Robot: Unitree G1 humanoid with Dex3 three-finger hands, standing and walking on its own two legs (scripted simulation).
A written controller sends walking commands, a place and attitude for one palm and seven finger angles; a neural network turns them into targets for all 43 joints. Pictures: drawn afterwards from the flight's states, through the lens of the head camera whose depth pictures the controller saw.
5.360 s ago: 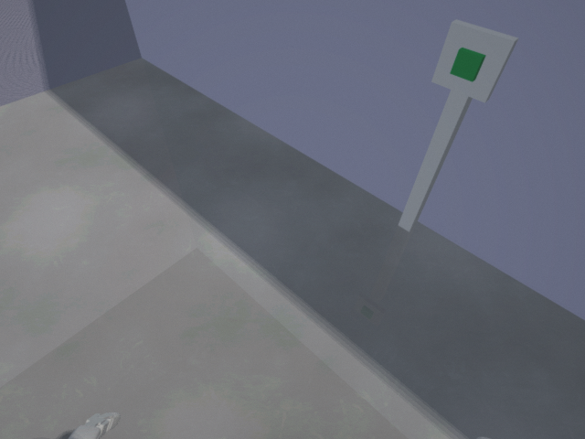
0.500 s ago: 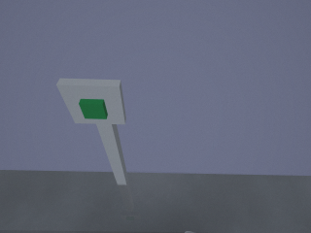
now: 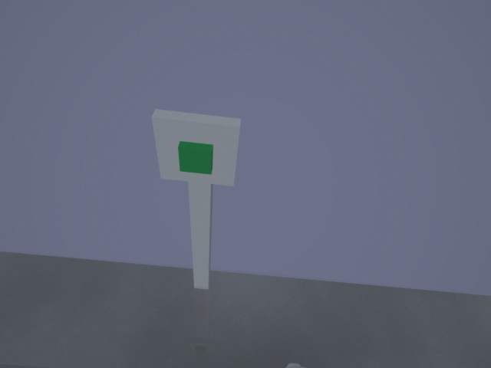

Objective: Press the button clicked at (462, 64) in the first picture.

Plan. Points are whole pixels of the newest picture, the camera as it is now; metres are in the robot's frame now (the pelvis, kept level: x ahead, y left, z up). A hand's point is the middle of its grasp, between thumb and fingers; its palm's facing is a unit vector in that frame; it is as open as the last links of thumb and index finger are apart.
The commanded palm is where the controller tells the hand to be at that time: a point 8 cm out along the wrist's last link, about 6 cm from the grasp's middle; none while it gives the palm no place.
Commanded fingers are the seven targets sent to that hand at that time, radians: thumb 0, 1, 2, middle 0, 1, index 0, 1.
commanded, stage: come to a stop and stand still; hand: left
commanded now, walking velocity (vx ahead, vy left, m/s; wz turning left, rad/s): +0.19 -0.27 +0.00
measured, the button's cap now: (196, 157) +0.53 +0.15 +0.02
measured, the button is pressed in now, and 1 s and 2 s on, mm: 0 0 0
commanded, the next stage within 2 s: look again from close up in 0.98 s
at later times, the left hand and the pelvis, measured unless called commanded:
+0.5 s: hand out of the picture +0.07 +0.15 -0.16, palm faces -0.04 -0.98 -0.18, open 7.3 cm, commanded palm none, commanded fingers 0.00 0.90 0.90 -0.20 -0.30 -0.20 -0.30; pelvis -0.01 -0.02 +0.01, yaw -1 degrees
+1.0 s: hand out of the picture -0.01 +0.11 -0.16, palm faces +0.06 -0.98 -0.20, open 7.2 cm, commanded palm none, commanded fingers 0.00 0.90 0.90 -0.20 -0.30 -0.20 -0.30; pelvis -0.01 -0.07 +0.01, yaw +0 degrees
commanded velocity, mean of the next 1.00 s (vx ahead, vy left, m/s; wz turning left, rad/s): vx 0.01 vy -0.05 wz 0.00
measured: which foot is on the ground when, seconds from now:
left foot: down 0.00-1.00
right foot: up 0.00-0.50, down 0.52-1.00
